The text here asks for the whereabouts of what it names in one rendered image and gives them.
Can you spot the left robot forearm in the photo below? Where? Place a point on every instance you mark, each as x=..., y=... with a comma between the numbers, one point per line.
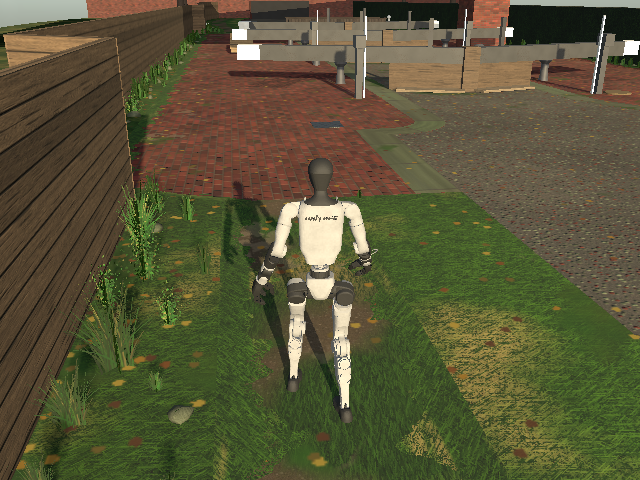
x=267, y=267

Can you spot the robot left shin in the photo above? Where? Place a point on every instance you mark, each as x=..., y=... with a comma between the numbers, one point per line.
x=294, y=351

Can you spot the right robot foot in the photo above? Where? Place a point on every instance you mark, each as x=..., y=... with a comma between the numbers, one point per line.
x=345, y=414

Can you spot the robot left hand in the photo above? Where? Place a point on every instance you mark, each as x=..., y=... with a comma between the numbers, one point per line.
x=257, y=290

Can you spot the right robot forearm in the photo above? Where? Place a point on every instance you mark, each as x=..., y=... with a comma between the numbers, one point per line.
x=365, y=258

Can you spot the robot left upper arm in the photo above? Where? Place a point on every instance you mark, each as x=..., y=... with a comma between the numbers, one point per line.
x=288, y=212

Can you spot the robot right hand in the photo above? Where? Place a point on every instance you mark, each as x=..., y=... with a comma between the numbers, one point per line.
x=357, y=263

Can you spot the robot right upper arm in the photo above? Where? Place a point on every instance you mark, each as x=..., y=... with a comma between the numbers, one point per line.
x=352, y=211

